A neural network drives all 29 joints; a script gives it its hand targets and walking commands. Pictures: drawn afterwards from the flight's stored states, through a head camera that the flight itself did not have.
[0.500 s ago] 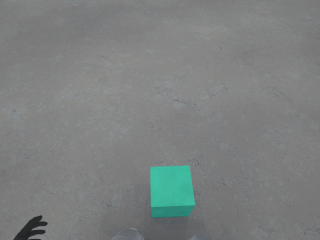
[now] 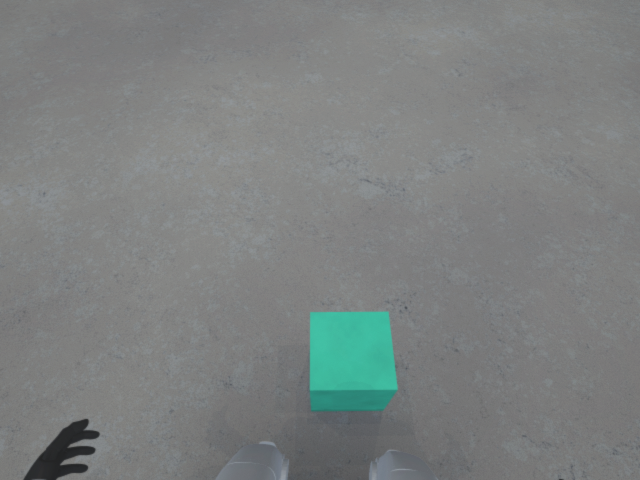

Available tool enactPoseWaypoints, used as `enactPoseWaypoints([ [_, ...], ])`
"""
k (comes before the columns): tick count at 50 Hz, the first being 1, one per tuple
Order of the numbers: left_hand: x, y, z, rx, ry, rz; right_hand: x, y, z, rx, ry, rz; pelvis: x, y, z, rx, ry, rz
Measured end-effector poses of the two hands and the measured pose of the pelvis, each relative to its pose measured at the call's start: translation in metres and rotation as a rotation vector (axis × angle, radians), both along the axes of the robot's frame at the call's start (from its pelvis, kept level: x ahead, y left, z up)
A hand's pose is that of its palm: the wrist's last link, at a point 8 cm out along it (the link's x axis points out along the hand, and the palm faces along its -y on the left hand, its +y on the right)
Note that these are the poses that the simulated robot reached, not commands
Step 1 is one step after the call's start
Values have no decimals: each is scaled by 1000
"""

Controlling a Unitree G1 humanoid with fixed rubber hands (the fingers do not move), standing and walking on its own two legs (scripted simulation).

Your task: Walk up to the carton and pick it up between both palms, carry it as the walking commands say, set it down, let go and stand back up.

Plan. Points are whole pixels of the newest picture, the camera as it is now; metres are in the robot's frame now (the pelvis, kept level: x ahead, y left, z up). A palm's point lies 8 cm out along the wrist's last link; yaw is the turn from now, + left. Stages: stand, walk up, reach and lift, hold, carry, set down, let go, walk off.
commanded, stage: walk up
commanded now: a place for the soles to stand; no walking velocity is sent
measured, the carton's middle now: (348, 363) +0.43 -0.06 -0.62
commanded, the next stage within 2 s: none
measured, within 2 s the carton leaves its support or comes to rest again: neither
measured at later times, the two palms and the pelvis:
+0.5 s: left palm out of the picture +0.05 +0.36 -0.08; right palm out of the picture +0.04 -0.31 -0.11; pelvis -0.03 +0.01 +0.00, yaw +2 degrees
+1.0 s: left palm out of the picture +0.00 +0.38 -0.08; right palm out of the picture +0.02 -0.28 -0.10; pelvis -0.07 +0.04 +0.00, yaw +3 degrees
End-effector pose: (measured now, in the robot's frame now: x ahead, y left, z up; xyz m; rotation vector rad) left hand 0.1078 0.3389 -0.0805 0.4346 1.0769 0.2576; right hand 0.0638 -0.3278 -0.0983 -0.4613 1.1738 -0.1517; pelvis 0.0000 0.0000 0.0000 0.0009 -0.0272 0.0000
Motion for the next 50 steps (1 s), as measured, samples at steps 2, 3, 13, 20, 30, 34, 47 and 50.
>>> enactPoseWaypoints([
  [2, -6, -1, 0, 5, 9, 5, -4, -2, -3, 1, 9, -5, -3, -2, -1, 4, -5, 0],
  [3, -9, -2, 0, 7, 12, 7, -5, -3, -4, 4, 14, -8, -4, -4, -1, 6, -7, 1],
  [13, -24, 16, -1, 14, -8, 18, -9, 12, -6, 10, 21, 25, -18, 13, -4, 2, 5, 24],
  [20, -40, 17, 1, 21, -6, 30, -20, 16, -6, 22, 19, 23, -30, 12, -2, 7, -10, 27],
  [30, -67, 36, 3, 30, -13, 55, -21, 31, -7, 22, 4, 55, -43, 29, -3, 2, -12, 51],
  [34, -75, 41, 2, 19, -12, 60, -28, 40, -1, 20, -11, 62, -52, 35, -1, -2, -25, 54],
  [47, -103, 46, -4, 11, 9, 84, -43, 45, 1, 20, -30, 51, -71, 38, -1, -5, -51, 56],
  [50, -105, 45, -4, 10, 17, 87, -44, 44, 2, 19, -35, 53, -72, 37, 0, -6, -50, 55],
])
